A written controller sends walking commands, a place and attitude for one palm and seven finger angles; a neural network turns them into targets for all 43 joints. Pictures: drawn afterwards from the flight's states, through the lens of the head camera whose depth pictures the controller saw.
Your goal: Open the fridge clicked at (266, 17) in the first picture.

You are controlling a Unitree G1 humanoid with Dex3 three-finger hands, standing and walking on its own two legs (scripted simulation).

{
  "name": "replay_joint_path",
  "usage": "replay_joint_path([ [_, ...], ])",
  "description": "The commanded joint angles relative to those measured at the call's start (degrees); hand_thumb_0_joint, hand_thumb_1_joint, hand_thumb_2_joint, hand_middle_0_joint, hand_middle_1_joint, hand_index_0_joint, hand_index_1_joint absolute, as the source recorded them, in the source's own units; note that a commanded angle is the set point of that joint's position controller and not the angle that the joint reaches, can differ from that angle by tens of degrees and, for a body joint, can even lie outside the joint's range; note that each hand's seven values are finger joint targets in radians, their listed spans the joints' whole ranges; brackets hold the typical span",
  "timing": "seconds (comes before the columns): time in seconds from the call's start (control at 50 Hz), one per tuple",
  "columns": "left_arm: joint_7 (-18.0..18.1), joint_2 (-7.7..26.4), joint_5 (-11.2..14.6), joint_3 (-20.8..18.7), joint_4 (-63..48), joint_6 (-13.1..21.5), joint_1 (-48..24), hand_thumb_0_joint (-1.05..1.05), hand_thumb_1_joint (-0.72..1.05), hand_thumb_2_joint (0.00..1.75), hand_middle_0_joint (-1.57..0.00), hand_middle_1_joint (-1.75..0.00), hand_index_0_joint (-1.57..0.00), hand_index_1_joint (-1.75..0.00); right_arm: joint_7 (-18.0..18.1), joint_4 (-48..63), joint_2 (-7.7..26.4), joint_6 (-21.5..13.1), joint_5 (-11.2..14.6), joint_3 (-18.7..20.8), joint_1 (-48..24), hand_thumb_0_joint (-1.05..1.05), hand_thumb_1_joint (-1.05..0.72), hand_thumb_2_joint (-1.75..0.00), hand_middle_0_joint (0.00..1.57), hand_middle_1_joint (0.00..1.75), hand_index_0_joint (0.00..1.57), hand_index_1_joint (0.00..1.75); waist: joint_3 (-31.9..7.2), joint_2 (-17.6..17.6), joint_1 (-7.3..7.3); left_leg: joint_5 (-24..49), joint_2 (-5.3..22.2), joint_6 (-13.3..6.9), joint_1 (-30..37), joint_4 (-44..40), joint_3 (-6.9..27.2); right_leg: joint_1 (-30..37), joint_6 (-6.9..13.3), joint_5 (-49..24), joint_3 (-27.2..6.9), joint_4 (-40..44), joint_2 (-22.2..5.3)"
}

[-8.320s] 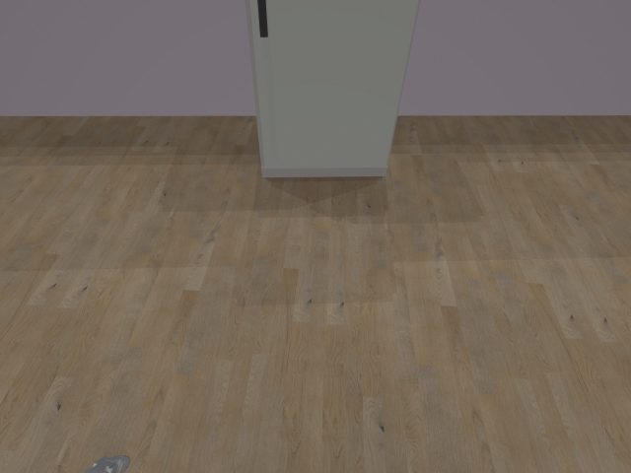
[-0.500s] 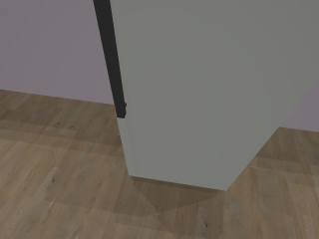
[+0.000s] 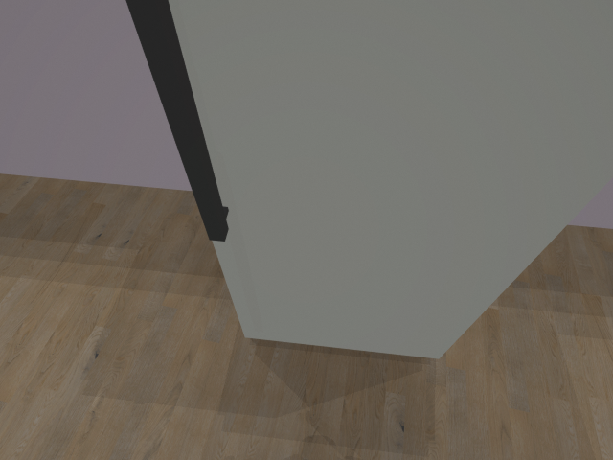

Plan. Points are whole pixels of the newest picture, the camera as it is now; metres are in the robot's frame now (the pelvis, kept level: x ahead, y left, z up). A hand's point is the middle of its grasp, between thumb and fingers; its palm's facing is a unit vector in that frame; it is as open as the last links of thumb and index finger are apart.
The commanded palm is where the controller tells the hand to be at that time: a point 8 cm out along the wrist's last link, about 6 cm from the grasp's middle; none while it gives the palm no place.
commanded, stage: come to a stop and stand still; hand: left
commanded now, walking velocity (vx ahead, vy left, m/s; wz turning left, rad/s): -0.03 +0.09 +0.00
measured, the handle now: (188, 105) +0.48 +0.16 +0.20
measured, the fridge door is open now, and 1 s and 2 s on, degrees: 0 0 0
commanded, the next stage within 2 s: look again from close up in 1.14 s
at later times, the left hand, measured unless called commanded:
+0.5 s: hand out of the picture -0.01 +0.21 -0.16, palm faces +0.01 -0.97 -0.24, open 7.3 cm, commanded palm none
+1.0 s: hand out of the picture +0.00 +0.26 -0.15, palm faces -0.02 -0.95 -0.31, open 7.4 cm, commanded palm none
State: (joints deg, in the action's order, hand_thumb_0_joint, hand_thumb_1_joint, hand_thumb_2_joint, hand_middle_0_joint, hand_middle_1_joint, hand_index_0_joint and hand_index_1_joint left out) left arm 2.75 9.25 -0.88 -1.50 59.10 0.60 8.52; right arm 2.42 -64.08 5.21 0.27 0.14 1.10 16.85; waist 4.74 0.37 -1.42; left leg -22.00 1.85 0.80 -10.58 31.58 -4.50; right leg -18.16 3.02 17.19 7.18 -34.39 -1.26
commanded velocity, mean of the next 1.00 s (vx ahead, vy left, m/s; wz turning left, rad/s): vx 0.01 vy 0.01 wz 0.00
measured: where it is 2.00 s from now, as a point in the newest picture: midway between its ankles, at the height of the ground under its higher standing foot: outside the picture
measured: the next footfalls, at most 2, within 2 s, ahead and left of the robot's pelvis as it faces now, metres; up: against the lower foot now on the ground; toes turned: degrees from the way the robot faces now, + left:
none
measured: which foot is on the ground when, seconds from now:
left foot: down 0.00-1.00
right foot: down 0.00-1.00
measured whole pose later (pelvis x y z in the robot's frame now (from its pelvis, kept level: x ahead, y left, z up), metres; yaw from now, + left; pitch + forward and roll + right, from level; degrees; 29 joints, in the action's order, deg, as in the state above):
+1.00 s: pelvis -0.06 +0.04 +0.01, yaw -1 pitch -3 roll +0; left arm 0.9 15.9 -1.1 -0.4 58.4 0.3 14.1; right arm -0.2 -59.6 16.2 -0.2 -1.0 1.1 16.4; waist 0.0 -0.2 -0.5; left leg -14.5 -0.9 -2.8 -8.9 25.7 -7.0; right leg -15.3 0.1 7.3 4.8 -25.1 -3.1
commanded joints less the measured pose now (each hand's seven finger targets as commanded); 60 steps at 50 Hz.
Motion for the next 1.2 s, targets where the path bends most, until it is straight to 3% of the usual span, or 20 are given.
replay_joint_path([
  [0.0,0.1,5.5,0.4,-1.8,-2.5,-0.7,5.1,0.00,0.90,0.90,-0.20,-0.30,-0.20,-0.30,0.6,0.5,5.6,-0.7,-1.1,1.4,7.9,0.00,-0.90,-0.90,0.20,0.30,0.20,0.30,-7.5,-5.3,1.15,30.4,6.8,-1.7,3.9,-6.5,4.1,4.9,1.0,-27.9,-7.7,1.5,-7.0],
  [0.04,-0.1,4.5,-0.1,-1.8,-2.8,-1.2,3.8,0.00,0.90,0.90,-0.20,-0.30,-0.20,-0.30,0.3,2.4,6.4,-0.6,-1.4,1.4,2.9,0.00,-0.90,-0.90,0.20,0.30,0.20,0.30,-3.9,-11.0,2.33,29.4,9.0,-3.4,-1.7,-9.4,4.8,5.5,-1.2,-14.1,-5.7,1.4,-4.2],
  [0.08,-0.2,4.1,-0.5,-1.5,-2.1,-1.0,5.4,0.00,0.90,0.90,-0.20,-0.30,-0.20,-0.30,0.4,2.9,6.1,-0.8,-1.4,1.3,1.6,0.00,-0.90,-0.90,0.20,0.30,0.20,0.30,-2.8,-7.1,2.87,26.9,7.8,-3.1,-1.8,-8.7,4.2,6.2,-1.0,-14.7,-7.2,3.9,-4.6],
  [0.14,-0.5,4.8,-0.4,-1.0,-1.1,-0.4,5.6,0.00,0.90,0.90,-0.20,-0.30,-0.20,-0.30,0.1,3.3,6.1,-0.9,-1.2,0.8,2.5,0.00,-0.90,-0.90,0.20,0.30,0.20,0.30,-3.5,-0.5,1.99,14.6,5.5,-1.7,-0.9,-9.3,2.9,6.3,-0.1,-15.4,-9.8,8.9,-7.0],
  [0.16,-0.6,4.6,-0.4,-0.8,-0.8,-0.2,5.6,0.00,0.90,0.90,-0.20,-0.30,-0.20,-0.30,0.1,3.0,5.8,-1.0,-1.2,0.7,2.9,0.00,-0.90,-0.90,0.20,0.30,0.20,0.30,-3.7,1.1,1.75,14.3,5.3,-1.7,0.2,-9.7,2.9,6.6,0.0,-16.1,-9.9,9.7,-7.2],
  [0.22,-0.9,5.1,-0.2,-0.4,-0.4,0.0,5.5,0.00,0.90,0.90,-0.20,-0.30,-0.20,-0.30,-0.2,2.9,7.1,-1.3,-1.3,0.2,2.4,0.00,-0.90,-0.90,0.20,0.30,0.20,0.30,-1.9,0.7,1.74,12.2,5.3,-1.7,0.1,-11.9,3.3,5.6,-0.4,-12.1,-9.6,11.8,-6.5],
  [0.34,-1.1,5.6,0.0,0.1,1.4,0.4,7.4,0.00,0.90,0.90,-0.20,-0.30,-0.20,-0.30,-0.3,2.1,8.4,-1.8,-1.1,-0.3,1.9,0.00,-0.90,-0.90,0.20,0.30,0.20,0.30,-1.5,0.1,2.06,12.4,5.6,-1.9,0.2,-13.9,3.7,7.3,-0.7,-11.8,-8.9,13.1,-6.0],
  [0.36,-0.9,16.3,-1.2,-0.2,-1.8,1.9,8.5,0.00,0.90,0.90,-0.20,-0.30,-0.20,-0.30,-0.5,8.4,17.5,-2.0,-1.7,1.5,-0.6,0.00,-0.90,-0.90,0.20,0.30,0.20,0.30,1.9,-1.6,0.48,22.5,1.6,-1.7,-1.1,-9.9,5.0,9.0,-0.6,-26.0,-9.2,9.8,-4.6],
  [0.38,-0.6,13.8,-0.5,-2.1,-2.5,2.1,8.8,0.00,0.90,0.90,-0.20,-0.30,-0.20,-0.30,-0.3,9.6,16.6,-3.5,-1.5,2.8,1.0,0.00,-0.90,-0.90,0.20,0.30,0.20,0.30,-12.0,-5.0,0.57,24.4,4.0,-2.2,1.9,-6.5,4.6,13.5,0.8,-25.6,-9.1,4.9,-7.2],
  [0.4,-0.5,12.1,-0.2,-2.0,-2.2,2.2,8.3,0.00,0.90,0.90,-0.20,-0.30,-0.20,-0.30,0.2,8.8,14.9,-3.5,-1.6,2.8,0.2,0.00,-0.90,-0.90,0.20,0.30,0.20,0.30,-15.0,-6.8,0.71,26.2,4.0,-2.7,3.1,-6.0,4.1,14.2,2.0,-28.3,-9.5,4.3,-7.2],
  [0.42,-0.5,11.0,0.1,-1.1,-2.3,1.9,9.0,0.00,0.90,0.90,-0.20,-0.30,-0.20,-0.30,0.2,9.0,13.6,-2.9,-1.3,2.2,0.1,0.00,-0.90,-0.90,0.20,0.30,0.20,0.30,-15.0,-5.4,0.89,21.4,3.9,-2.9,3.0,-5.6,3.9,14.1,1.8,-24.5,-9.2,6.1,-7.2],
  [0.46,-0.7,10.2,-0.2,-0.8,-2.7,1.7,8.4,0.00,0.90,0.90,-0.20,-0.30,-0.20,-0.30,-0.3,9.7,12.9,-2.0,-1.4,2.0,0.5,0.00,-0.90,-0.90,0.20,0.30,0.20,0.30,-9.6,1.4,0.55,11.9,3.1,-3.1,-0.3,-5.8,3.6,10.5,1.7,-16.3,-10.5,9.1,-7.3],
  [0.48,-0.7,10.9,-0.3,-0.9,-2.9,1.5,7.3,0.00,0.90,0.90,-0.20,-0.30,-0.20,-0.30,-0.4,9.7,13.5,-1.6,-1.3,2.2,0.5,0.00,-0.90,-0.90,0.20,0.30,0.20,0.30,-4.5,3.9,0.09,8.1,2.7,-2.9,-2.4,-6.1,3.7,6.9,1.5,-8.9,-11.0,11.4,-7.6],
  [0.5,-0.7,11.2,-0.4,-1.1,-3.3,1.4,6.8,0.00,0.90,0.90,-0.20,-0.30,-0.20,-0.30,-0.6,9.7,14.1,-1.4,-1.4,2.3,0.8,0.00,-0.90,-0.90,0.20,0.30,0.20,0.30,-0.9,5.0,-0.07,6.8,2.7,-3.0,-3.0,-6.3,4.0,3.1,1.5,-3.1,-11.7,13.2,-7.4],
  [0.54,-0.7,12.0,-0.3,-1.2,-3.8,1.4,6.2,0.00,0.90,0.90,-0.20,-0.30,-0.20,-0.30,-0.8,9.6,15.1,-1.3,-1.3,2.3,1.6,0.00,-0.90,-0.90,0.20,0.30,0.20,0.30,2.2,4.5,-0.22,5.8,3.0,-3.3,-3.8,-7.3,4.5,0.1,1.4,2.0,-12.2,14.6,-6.9],
  [0.64,-0.9,13.5,-0.2,-1.4,-4.2,1.4,6.2,0.00,0.90,0.90,-0.20,-0.30,-0.20,-0.30,-1.1,9.4,17.2,-2.1,-1.3,2.1,0.0,0.00,-0.90,-0.90,0.20,0.30,0.20,0.30,1.2,-1.6,0.92,3.9,4.5,-3.7,-6.2,-12.1,6.2,4.0,0.3,-1.7,-10.2,12.6,-5.4],
  [0.84,-1.3,15.4,-0.4,-1.3,-4.5,0.9,5.0,0.00,0.90,0.90,-0.20,-0.30,-0.20,-0.30,-1.8,9.2,19.9,-1.9,-1.4,2.1,-1.6,0.00,-0.90,-0.90,0.20,0.30,0.20,0.30,0.9,-0.7,1.48,-5.4,5.3,-3.7,-9.0,-16.4,7.9,5.3,-1.0,2.7,-9.6,14.2,-5.7],
  [0.96,-1.3,15.9,-0.4,-1.0,-4.1,1.2,4.6,0.00,0.90,0.90,-0.20,-0.30,-0.20,-0.30,-2.0,8.3,20.1,-2.0,-1.2,1.9,-1.6,0.00,-0.90,-0.90,0.20,0.30,0.20,0.30,-0.8,0.6,1.27,-1.8,5.5,-3.6,-7.5,-16.3,8.0,6.4,-0.9,-0.1,-9.9,14.7,-6.4],
  [1.04,-1.3,16.2,-0.3,-0.8,-3.3,1.2,4.6,0.00,0.90,0.90,-0.20,-0.30,-0.20,-0.30,-2.0,7.4,20.6,-2.0,-1.1,1.8,-2.3,0.00,-0.90,-0.90,0.20,0.30,0.20,0.30,-0.8,-0.6,1.31,-1.4,5.5,-3.4,-7.1,-16.5,7.7,6.7,-1.1,-1.0,-9.9,14.9,-6.7],
  [1.18,-1.1,16.0,-0.2,-0.4,-2.0,1.4,4.5,0.00,0.90,0.90,-0.20,-0.30,-0.20,-0.30,-2.0,5.9,20.6,-2.2,-0.8,1.5,-2.9,0.00,-0.90,-0.90,0.20,0.30,0.20,0.30,-3.1,-0.7,1.14,6.0,5.8,-3.2,-4.0,-15.7,7.1,8.7,-1.0,-7.7,-9.3,14.3,-7.1],
])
